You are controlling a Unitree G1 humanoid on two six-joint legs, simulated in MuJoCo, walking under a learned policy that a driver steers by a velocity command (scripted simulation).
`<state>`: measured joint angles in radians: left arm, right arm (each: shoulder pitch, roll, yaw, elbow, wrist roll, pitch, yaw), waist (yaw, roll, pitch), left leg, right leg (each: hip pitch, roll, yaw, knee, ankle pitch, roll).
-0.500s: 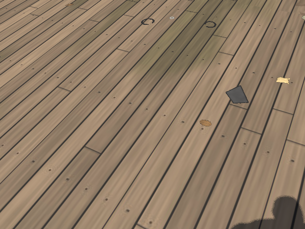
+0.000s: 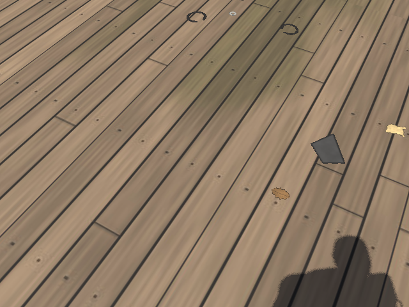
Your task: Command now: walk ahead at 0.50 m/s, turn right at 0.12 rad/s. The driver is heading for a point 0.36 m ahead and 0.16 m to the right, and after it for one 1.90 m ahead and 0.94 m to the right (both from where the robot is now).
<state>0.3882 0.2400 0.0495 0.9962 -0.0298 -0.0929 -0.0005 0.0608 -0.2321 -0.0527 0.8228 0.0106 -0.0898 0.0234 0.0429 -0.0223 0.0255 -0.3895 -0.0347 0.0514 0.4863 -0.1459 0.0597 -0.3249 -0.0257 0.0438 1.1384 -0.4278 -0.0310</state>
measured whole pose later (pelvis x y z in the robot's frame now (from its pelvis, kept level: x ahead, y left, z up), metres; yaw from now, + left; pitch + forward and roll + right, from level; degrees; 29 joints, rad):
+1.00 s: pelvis +0.57 -0.10 +0.00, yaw -31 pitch +2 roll +1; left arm 0.35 0.29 0.07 0.75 -0.03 -0.03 0.02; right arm 0.10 -0.27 -0.05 0.76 0.00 -0.12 0.01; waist 0.03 -0.04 0.01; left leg -0.40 -0.03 0.01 0.54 -0.17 0.02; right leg -0.35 0.06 0.13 1.11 -0.47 -0.04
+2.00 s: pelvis +0.98 -0.49 -0.02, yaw -40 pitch +3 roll -1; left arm 0.32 0.30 0.07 0.80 0.00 -0.04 0.02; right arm 0.10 -0.28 -0.05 0.73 0.02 -0.07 0.06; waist 0.03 0.01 0.03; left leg -0.54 -0.02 0.04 0.61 -0.11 0.10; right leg 0.01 -0.03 -0.15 0.60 -0.48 0.00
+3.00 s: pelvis +1.46 -0.73 -0.02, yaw -5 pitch +2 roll -1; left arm 0.33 0.31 0.07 0.85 -0.01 -0.05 0.01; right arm 0.07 -0.29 -0.07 0.57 0.02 -0.02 0.05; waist 0.06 0.01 0.06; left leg -0.52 -0.02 0.05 0.64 -0.15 0.11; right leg -0.03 -0.09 -0.18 0.73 -0.52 0.04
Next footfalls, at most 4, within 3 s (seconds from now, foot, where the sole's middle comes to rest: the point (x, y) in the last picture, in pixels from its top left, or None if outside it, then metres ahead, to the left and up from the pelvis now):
0.44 right None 0.39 -0.17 -0.77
0.90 left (237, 232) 0.72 -0.06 -0.77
1.42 right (345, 223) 0.77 -0.45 -0.77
1.98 left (347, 142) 1.16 -0.53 -0.77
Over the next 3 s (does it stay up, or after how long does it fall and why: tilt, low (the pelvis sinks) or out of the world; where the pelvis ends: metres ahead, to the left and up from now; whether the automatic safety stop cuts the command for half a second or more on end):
stays up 1.46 -0.73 -0.02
